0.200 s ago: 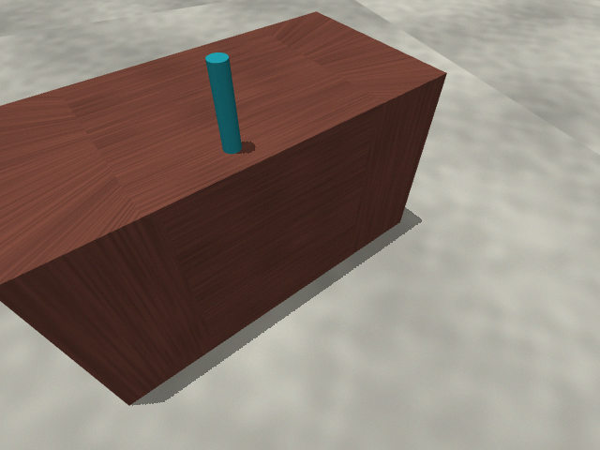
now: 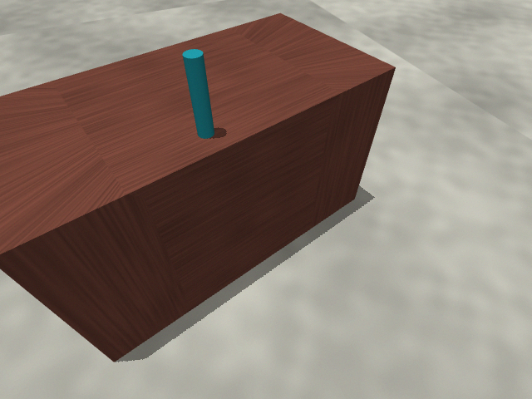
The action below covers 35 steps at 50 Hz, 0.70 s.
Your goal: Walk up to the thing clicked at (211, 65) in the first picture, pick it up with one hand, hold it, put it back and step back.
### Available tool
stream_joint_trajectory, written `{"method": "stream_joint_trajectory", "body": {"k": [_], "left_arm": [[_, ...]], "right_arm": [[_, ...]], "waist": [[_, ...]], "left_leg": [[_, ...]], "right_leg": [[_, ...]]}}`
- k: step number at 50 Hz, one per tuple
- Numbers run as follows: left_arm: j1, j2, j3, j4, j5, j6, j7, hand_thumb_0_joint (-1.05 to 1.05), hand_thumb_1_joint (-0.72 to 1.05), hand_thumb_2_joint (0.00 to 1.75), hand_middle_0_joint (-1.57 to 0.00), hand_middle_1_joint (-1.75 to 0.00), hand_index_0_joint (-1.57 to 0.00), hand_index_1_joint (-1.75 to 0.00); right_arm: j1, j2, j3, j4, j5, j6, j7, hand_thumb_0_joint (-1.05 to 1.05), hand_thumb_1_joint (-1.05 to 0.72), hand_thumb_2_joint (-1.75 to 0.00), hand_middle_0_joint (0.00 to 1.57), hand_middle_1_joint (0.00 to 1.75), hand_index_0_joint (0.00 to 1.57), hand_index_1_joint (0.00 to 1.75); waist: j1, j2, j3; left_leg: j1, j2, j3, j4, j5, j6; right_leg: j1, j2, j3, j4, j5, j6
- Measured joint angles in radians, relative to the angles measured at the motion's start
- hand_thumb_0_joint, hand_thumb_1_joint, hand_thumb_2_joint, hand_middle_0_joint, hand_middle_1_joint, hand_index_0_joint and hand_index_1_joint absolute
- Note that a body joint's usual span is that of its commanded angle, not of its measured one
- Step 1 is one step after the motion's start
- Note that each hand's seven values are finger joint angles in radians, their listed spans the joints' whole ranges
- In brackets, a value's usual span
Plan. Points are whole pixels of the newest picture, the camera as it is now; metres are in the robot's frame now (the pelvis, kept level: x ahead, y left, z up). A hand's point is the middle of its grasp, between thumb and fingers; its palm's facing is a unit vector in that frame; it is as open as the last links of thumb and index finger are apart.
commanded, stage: stand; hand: right
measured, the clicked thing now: (200, 97) +0.78 +0.18 +0.03
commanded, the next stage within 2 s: walk up in 0.92 s
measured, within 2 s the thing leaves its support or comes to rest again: neither
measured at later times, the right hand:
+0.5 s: hand out of the picture +0.08 -0.25 -0.15, palm faces -0.03 +0.94 -0.34, open 7.4 cm
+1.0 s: hand out of the picture +0.08 -0.25 -0.16, palm faces -0.09 +0.94 -0.33, open 7.4 cm
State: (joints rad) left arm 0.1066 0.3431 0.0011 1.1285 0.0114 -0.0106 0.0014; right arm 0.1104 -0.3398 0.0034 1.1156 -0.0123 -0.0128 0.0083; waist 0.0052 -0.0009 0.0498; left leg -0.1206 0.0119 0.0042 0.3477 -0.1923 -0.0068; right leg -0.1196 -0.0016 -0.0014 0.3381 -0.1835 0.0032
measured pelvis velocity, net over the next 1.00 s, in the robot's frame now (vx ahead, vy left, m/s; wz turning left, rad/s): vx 0.01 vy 0.01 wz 0.07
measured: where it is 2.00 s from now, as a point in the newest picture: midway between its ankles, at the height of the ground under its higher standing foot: (236, 386)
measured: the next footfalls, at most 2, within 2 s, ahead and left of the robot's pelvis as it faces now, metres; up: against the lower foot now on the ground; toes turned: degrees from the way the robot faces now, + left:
left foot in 1.24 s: +0.14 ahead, +0.25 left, +0.00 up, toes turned +18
right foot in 1.72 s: +0.38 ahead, -0.01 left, +0.00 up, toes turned +35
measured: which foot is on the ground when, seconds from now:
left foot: down 0.00-0.96, up 0.98-1.00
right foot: down 0.00-1.00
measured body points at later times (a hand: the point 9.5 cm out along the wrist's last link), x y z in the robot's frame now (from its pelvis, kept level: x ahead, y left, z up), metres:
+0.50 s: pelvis +0.00 +0.00 +0.00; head +0.01 +0.01 +0.45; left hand +0.08 +0.30 -0.13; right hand +0.08 -0.29 -0.13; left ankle +0.00 +0.12 -0.75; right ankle +0.00 -0.12 -0.75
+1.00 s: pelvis +0.01 +0.01 +0.00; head +0.02 +0.01 +0.44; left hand +0.07 +0.32 -0.13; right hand +0.09 -0.30 -0.13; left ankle +0.00 +0.12 -0.74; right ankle +0.00 -0.12 -0.75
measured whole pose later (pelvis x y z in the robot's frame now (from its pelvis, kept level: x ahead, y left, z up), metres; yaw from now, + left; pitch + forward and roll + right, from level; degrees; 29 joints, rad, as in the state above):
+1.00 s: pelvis +0.01 +0.01 +0.00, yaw +4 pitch -2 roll -1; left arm 0.14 0.35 0.05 1.06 0.03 -0.03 -0.02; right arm 0.18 -0.36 -0.03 1.05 -0.03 0.02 0.05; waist 0.00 0.01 0.04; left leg -0.24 0.01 -0.03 0.60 -0.34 0.02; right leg -0.12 -0.01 -0.07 0.37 -0.23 0.00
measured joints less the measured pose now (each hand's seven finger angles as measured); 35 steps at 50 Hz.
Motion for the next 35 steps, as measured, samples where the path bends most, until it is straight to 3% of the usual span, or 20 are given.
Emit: {"method": "stream_joint_trajectory", "body": {"k": [35], "left_arm": [[0.01,0.002,0.004,-0.002,0.001,0.003,-0.002,0.0,0.9,0.89,-0.21,-0.3,-0.2,-0.3]], "right_arm": [[0.007,0.0,0.001,0.001,0.0,0.0,0.0,0.01,-0.9,-0.89,0.2,0.3,0.2,0.3]], "waist": [[0.0,-0.003,-0.001]], "left_leg": [[0.012,-0.008,0.001,-0.019,0.006,0.006]], "right_leg": [[0.012,-0.008,0.001,-0.017,0.004,0.006]]}}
